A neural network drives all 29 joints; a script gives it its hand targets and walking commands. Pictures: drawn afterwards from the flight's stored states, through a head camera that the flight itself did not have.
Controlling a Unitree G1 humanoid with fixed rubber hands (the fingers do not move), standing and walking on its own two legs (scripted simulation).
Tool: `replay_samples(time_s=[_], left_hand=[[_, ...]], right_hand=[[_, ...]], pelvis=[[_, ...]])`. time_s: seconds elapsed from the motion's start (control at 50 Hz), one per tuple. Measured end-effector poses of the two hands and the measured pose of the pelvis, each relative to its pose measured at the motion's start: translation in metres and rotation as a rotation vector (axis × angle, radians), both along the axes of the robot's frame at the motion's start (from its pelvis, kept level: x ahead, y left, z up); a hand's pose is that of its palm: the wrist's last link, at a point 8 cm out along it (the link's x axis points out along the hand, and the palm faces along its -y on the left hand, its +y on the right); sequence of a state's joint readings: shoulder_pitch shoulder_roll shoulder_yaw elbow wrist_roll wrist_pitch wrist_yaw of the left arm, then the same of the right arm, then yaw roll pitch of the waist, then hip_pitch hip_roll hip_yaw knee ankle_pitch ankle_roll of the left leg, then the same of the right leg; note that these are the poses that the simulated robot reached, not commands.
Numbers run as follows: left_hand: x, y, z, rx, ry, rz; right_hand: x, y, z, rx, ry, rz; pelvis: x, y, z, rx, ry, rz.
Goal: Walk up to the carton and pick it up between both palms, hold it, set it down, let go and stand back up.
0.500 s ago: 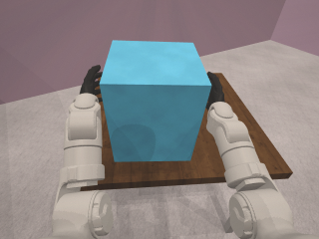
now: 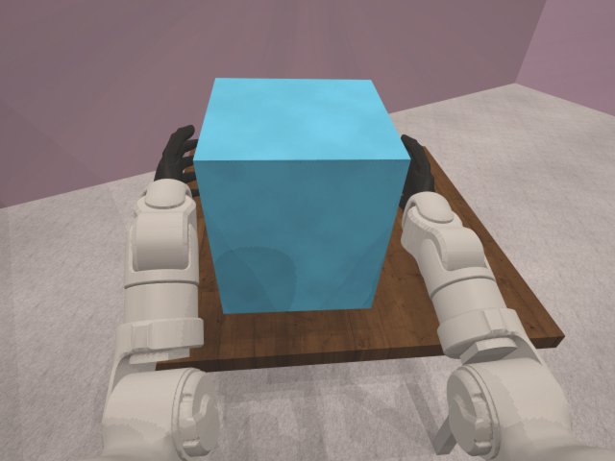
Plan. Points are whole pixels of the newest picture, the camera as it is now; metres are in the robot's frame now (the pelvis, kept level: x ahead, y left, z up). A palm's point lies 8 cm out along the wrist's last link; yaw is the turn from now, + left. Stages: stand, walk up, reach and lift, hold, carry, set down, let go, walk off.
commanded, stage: reach and lift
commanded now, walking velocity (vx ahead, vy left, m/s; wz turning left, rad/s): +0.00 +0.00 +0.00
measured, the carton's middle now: (296, 197) +0.42 -0.02 +0.18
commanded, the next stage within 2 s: hold in 0.02 s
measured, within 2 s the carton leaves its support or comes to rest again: neither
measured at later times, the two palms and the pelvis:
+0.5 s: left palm (135, 183) +0.35 +0.16 +0.26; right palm (405, 178) +0.36 -0.14 +0.25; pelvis -0.01 -0.01 +0.00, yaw +1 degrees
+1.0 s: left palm (171, 185) +0.36 +0.13 +0.25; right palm (431, 180) +0.36 -0.17 +0.25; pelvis -0.01 -0.03 +0.00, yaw -1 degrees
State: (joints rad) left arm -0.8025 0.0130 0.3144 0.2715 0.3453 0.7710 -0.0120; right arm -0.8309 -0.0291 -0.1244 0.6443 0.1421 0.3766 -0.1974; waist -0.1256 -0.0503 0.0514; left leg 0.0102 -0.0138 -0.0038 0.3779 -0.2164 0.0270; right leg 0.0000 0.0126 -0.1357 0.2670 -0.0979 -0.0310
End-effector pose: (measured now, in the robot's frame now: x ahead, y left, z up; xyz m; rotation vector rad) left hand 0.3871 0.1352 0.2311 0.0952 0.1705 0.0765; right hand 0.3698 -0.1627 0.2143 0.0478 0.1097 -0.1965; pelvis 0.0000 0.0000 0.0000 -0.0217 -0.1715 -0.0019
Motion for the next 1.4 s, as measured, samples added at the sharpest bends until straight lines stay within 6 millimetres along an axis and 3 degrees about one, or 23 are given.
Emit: replay_samples(time_s=[0.14, 0.3, 0.4, 0.64, 0.96, 1.4], left_hand=[[-0.004, 0.001, 0.007, -0.004, -0.013, 0.01], [-0.032, 0.018, 0.019, -0.035, -0.041, 0.075], [-0.04, 0.027, 0.024, -0.034, -0.018, 0.099], [-0.03, 0.018, 0.039, -0.022, -0.023, 0.07], [-0.025, -0.004, 0.021, -0.044, 0.003, 0.039], [-0.022, 0.008, 0.029, -0.03, 0.001, 0.055]], right_hand=[[-0.001, 0.0, 0.008, -0.008, -0.013, 0.014], [-0.01, 0.017, 0.026, -0.016, -0.04, 0.073], [-0.012, 0.026, 0.031, -0.002, -0.018, 0.089], [-0.011, 0.018, 0.04, 0.001, -0.022, 0.064], [-0.015, -0.005, 0.033, -0.012, 0.001, 0.037], [-0.008, 0.007, 0.036, -0.007, 0.001, 0.054]], pelvis=[[0.0, -0.001, 0.0, -0.001, -0.002, -0.007], [-0.003, -0.004, -0.001, 0.002, -0.037, -0.016], [-0.007, -0.008, -0.001, 0.008, -0.038, -0.002], [-0.012, -0.015, -0.001, 0.012, -0.024, 0.017], [-0.009, -0.024, -0.001, 0.017, -0.017, -0.004], [-0.008, -0.025, 0.0, 0.017, 0.003, 0.015]])
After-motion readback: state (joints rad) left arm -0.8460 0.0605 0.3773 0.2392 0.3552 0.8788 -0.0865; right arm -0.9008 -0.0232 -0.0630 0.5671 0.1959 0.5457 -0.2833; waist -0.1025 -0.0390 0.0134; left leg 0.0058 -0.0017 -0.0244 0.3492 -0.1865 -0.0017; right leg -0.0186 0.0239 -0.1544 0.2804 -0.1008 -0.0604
